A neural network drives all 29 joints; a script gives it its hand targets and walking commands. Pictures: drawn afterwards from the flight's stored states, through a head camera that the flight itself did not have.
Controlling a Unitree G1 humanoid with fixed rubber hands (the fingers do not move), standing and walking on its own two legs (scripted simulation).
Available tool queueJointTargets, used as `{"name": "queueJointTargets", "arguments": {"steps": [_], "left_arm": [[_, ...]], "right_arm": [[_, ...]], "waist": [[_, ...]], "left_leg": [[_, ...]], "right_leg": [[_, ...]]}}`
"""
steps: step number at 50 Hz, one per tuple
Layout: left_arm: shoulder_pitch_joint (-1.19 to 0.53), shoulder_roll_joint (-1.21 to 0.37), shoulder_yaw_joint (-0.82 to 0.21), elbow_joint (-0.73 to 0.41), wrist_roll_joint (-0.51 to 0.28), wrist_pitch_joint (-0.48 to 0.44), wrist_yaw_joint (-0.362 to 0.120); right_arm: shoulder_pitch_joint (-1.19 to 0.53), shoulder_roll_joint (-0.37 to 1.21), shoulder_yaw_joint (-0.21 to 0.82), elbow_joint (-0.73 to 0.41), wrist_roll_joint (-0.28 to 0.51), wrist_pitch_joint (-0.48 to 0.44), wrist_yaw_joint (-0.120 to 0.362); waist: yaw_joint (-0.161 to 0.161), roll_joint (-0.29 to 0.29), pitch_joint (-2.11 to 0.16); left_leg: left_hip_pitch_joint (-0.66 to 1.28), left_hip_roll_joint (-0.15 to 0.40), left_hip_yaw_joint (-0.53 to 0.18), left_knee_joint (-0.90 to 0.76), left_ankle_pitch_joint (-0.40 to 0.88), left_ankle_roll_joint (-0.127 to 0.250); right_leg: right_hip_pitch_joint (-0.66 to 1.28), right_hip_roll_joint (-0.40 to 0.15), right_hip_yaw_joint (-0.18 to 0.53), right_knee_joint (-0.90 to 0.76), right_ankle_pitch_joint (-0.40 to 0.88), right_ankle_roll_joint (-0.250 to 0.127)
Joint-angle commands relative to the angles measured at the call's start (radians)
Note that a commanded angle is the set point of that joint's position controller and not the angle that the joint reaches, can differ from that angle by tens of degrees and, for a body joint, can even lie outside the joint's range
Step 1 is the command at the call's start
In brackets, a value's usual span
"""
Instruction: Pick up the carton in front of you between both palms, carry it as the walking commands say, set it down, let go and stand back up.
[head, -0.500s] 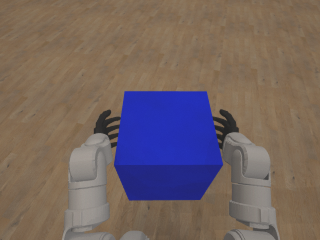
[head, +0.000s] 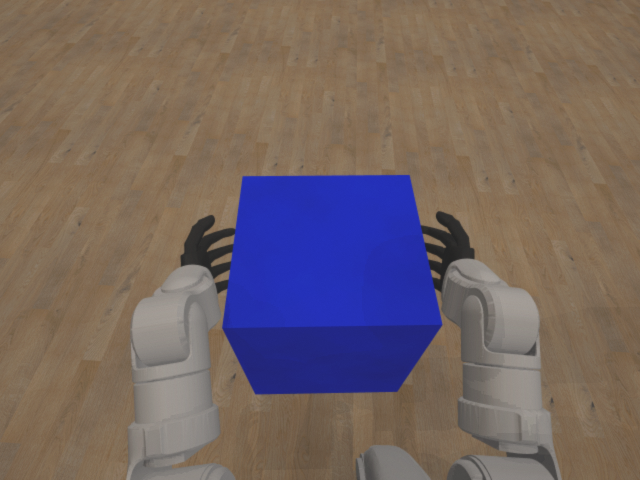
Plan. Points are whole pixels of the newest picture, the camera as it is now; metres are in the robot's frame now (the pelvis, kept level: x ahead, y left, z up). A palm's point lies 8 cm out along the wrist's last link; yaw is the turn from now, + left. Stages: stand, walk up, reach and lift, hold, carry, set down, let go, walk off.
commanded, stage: carry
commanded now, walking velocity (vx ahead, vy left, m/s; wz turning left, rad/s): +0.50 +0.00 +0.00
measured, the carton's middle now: (326, 293) +0.35 -0.02 +0.01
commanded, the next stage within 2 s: none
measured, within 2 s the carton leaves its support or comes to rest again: neither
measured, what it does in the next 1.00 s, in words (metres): walks ahead: right foot, then left foot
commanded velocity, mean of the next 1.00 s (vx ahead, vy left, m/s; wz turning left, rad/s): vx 0.38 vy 0.00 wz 0.00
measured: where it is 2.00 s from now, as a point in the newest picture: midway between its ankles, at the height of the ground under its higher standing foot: (299, 307)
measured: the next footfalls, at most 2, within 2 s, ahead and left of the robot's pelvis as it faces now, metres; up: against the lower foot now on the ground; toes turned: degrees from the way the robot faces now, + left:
right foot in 0.26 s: +0.36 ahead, -0.11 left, +0.00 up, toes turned -6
left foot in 0.72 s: +0.66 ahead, +0.11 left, +0.00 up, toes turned +14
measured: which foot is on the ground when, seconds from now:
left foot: down 0.00-0.28, up 0.30-0.70, down 0.72-1.00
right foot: up 0.00-0.24, down 0.26-0.74, up 0.76-1.00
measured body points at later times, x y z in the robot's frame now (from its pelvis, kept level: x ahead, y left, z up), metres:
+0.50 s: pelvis +0.33 -0.04 +0.01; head +0.36 -0.05 +0.46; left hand +0.61 +0.14 +0.09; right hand +0.64 -0.17 +0.08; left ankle +0.35 +0.10 -0.68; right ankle +0.32 -0.11 -0.74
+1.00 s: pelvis +0.64 +0.01 +0.01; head +0.63 +0.03 +0.46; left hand +0.90 +0.16 +0.09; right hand +0.89 -0.15 +0.10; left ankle +0.60 +0.10 -0.74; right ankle +0.73 -0.12 -0.70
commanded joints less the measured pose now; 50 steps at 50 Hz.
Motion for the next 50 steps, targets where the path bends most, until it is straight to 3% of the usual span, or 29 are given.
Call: {"name": "queueJointTargets", "arguments": {"steps": [1,6,8,9,10,11,12,13,14,15,17,18,20,26,31,33,34,35,36,37,38,39,40,41,42,45,48,50], "left_arm": [[-0.558,-0.785,-0.701,-0.083,-0.221,-0.03,-0.061],[-0.556,-0.722,-0.706,-0.103,-0.24,0.004,-0.057],[-0.54,-0.7,-0.696,-0.091,-0.247,0.026,-0.058],[-0.519,-0.693,-0.691,-0.082,-0.253,0.037,-0.059],[-0.494,-0.69,-0.681,-0.072,-0.255,0.047,-0.062],[-0.473,-0.695,-0.671,-0.071,-0.257,0.056,-0.066],[-0.46,-0.684,-0.656,-0.069,-0.256,0.063,-0.068],[-0.451,-0.704,-0.656,-0.065,-0.264,0.067,-0.072],[-0.454,-0.757,-0.669,-0.09,-0.278,0.07,-0.082],[-0.467,-0.813,-0.704,-0.134,-0.301,0.068,-0.097],[-0.497,-0.919,-0.761,-0.201,-0.341,0.062,-0.13],[-0.478,-0.952,-0.784,-0.231,-0.354,0.058,-0.143],[-0.386,-0.973,-0.807,-0.268,-0.351,0.053,-0.164],[-0.122,-0.944,-0.841,-0.388,-0.359,0.069,-0.203],[-0.014,-0.847,-0.824,-0.438,-0.322,0.112,-0.202],[-0.018,-0.807,-0.824,-0.438,-0.312,0.128,-0.195],[-0.022,-0.78,-0.823,-0.431,-0.309,0.137,-0.191],[-0.032,-0.771,-0.828,-0.441,-0.315,0.146,-0.189],[-0.039,-0.766,-0.838,-0.442,-0.322,0.153,-0.19],[-0.055,-0.785,-0.85,-0.442,-0.33,0.149,-0.193],[-0.063,-0.808,-0.848,-0.421,-0.329,0.142,-0.2],[-0.065,-0.837,-0.846,-0.396,-0.327,0.132,-0.203],[-0.064,-0.865,-0.855,-0.395,-0.324,0.123,-0.205],[-0.052,-0.889,-0.863,-0.393,-0.318,0.113,-0.203],[-0.038,-0.905,-0.867,-0.391,-0.309,0.102,-0.199],[-0.003,-0.899,-0.858,-0.4,-0.29,0.087,-0.183],[-0.016,-0.85,-0.862,-0.433,-0.293,0.094,-0.172],[-0.012,-0.827,-0.865,-0.449,-0.303,0.108,-0.171]], "right_arm": [[-0.632,0.848,0.742,-0.136,0.353,-0.02,0.144],[-0.588,0.774,0.702,-0.126,0.317,0.014,0.125],[-0.542,0.744,0.68,-0.104,0.291,0.033,0.116],[-0.525,0.733,0.672,-0.101,0.281,0.044,0.113],[-0.506,0.727,0.667,-0.1,0.271,0.055,0.11],[-0.51,0.719,0.663,-0.11,0.264,0.065,0.109],[-0.518,0.732,0.663,-0.125,0.268,0.077,0.111],[-0.507,0.751,0.675,-0.13,0.277,0.086,0.115],[-0.498,0.789,0.679,-0.133,0.281,0.089,0.12],[-0.501,0.847,0.695,-0.163,0.295,0.085,0.128],[-0.478,0.923,0.706,-0.215,0.283,0.072,0.142],[-0.449,0.953,0.723,-0.237,0.274,0.066,0.147],[-0.345,0.991,0.767,-0.261,0.256,0.057,0.157],[-0.119,0.987,0.838,-0.442,0.256,0.064,0.169],[-0.038,0.908,0.837,-0.473,0.279,0.118,0.194],[-0.023,0.859,0.821,-0.453,0.281,0.135,0.199],[-0.015,0.833,0.807,-0.441,0.277,0.143,0.2],[-0.008,0.791,0.79,-0.43,0.274,0.148,0.2],[0.005,0.801,0.783,-0.406,0.274,0.149,0.199],[0.001,0.836,0.793,-0.412,0.284,0.147,0.205],[0.001,0.866,0.796,-0.413,0.281,0.139,0.21],[-0.036,0.893,0.805,-0.423,0.289,0.134,0.215],[-0.054,0.918,0.811,-0.42,0.297,0.126,0.22],[-0.076,0.935,0.827,-0.436,0.312,0.118,0.227],[-0.08,0.94,0.842,-0.448,0.322,0.112,0.232],[-0.067,0.904,0.853,-0.463,0.331,0.104,0.238],[-0.022,0.851,0.838,-0.465,0.321,0.109,0.23],[0.004,0.832,0.827,-0.468,0.308,0.121,0.224]], "waist": [[0.008,0.144,-0.382],[-0.001,0.145,-0.311],[0.007,0.162,-0.307],[0.027,0.166,-0.33],[0.065,0.145,-0.38],[0.115,0.075,-0.448],[0.115,-0.161,-0.535],[0.117,-0.287,-0.532],[0.111,-0.194,-0.518],[0.109,-0.112,-0.489],[0.088,-0.036,-0.429],[0.085,-0.054,-0.424],[0.089,-0.098,-0.414],[0.088,-0.157,-0.33],[0.102,-0.145,-0.246],[0.08,-0.092,-0.282],[0.06,-0.061,-0.334],[0.049,0.159,-0.41],[0.049,0.334,-0.395],[0.041,0.219,-0.365],[0.038,0.147,-0.343],[0.044,0.091,-0.326],[0.053,0.072,-0.313],[0.058,0.07,-0.297],[0.06,0.092,-0.283],[0.067,0.144,-0.26],[0.062,0.194,-0.227],[0.065,0.181,-0.232]], "left_leg": [[0.446,0.261,-0.247,-0.183,0.406,0.114],[0.456,0.198,-0.121,-0.153,0.599,0.06],[0.467,0.188,-0.082,-0.09,0.753,0.034],[0.453,0.177,-0.047,-0.002,0.821,0.011],[0.384,0.152,-0.005,0.134,0.802,-0.027],[0.199,0.128,0.006,0.33,0.569,-0.068],[-0.079,0.044,-0.014,0.581,0.147,-0.1],[-0.302,-0.06,-0.069,0.785,-0.278,-0.099],[-0.398,-0.012,-0.136,0.863,-0.271,-0.077],[-0.403,0.041,-0.161,0.825,-0.224,-0.068],[-0.356,0.101,-0.157,0.667,-0.121,-0.08],[-0.308,0.108,-0.137,0.594,-0.091,-0.088],[-0.278,0.093,-0.094,0.46,-0.061,-0.096],[-0.229,0.059,0.004,0.112,0.137,-0.102],[-0.119,0.033,0.073,-0.037,0.212,-0.089],[0.096,0.0,0.11,-0.098,0.183,-0.065],[0.312,0.061,0.051,-0.083,0.121,-0.033],[0.526,0.305,-0.328,-0.127,0.051,0.061],[0.645,0.434,-0.62,-0.213,0.165,0.156],[0.635,0.434,-0.563,-0.213,0.242,0.183],[0.563,0.425,-0.516,-0.203,0.348,0.158],[0.485,0.405,-0.415,-0.213,0.335,0.126],[0.413,0.377,-0.341,-0.239,0.329,0.094],[0.351,0.35,-0.256,-0.262,0.338,0.054],[0.312,0.331,-0.199,-0.275,0.38,0.039],[0.261,0.271,-0.06,-0.259,0.461,0.022],[0.27,0.257,0.004,-0.216,0.577,-0.004],[0.25,0.245,0.036,-0.151,0.573,-0.021]], "right_leg": [[-0.118,-0.037,-0.035,-0.285,0.141,0.028],[-0.006,0.02,-0.135,-0.566,0.317,0.014],[0.083,0.05,-0.172,-0.654,0.349,-0.005],[0.187,0.072,-0.204,-0.708,0.378,-0.015],[0.382,0.084,-0.219,-0.761,0.394,-0.024],[0.636,-0.022,-0.102,-0.742,0.397,-0.05],[0.876,-0.272,0.286,-0.695,0.553,-0.141],[0.944,-0.38,0.533,-0.807,0.595,-0.247],[0.958,-0.369,0.517,-0.808,0.532,-0.256],[0.901,-0.332,0.424,-0.8,0.54,-0.21],[0.744,-0.314,0.301,-0.874,0.454,-0.152],[0.697,-0.295,0.243,-0.905,0.414,-0.126],[0.669,-0.272,0.177,-0.937,0.418,-0.12],[0.71,-0.206,-0.008,-0.95,0.608,-0.084],[0.695,-0.195,-0.061,-0.894,0.662,-0.057],[0.635,-0.154,-0.13,-0.698,0.765,-0.019],[0.489,-0.135,-0.162,-0.529,0.647,0.013],[0.24,-0.053,-0.161,-0.234,0.339,0.053],[-0.046,0.055,-0.104,-0.033,-0.097,0.063],[-0.114,0.011,-0.02,0.063,-0.111,0.027],[-0.137,-0.031,0.008,0.094,-0.105,0.024],[-0.113,-0.066,0.023,0.069,-0.067,0.023],[-0.06,-0.094,0.033,-0.021,-0.006,0.025],[-0.008,-0.098,0.008,-0.126,0.029,0.032],[0.026,-0.079,-0.035,-0.213,0.049,0.037],[0.135,-0.042,-0.099,-0.442,0.129,0.054],[0.169,-0.012,-0.147,-0.565,0.257,0.056],[0.245,-0.01,-0.171,-0.619,0.354,0.052]]}}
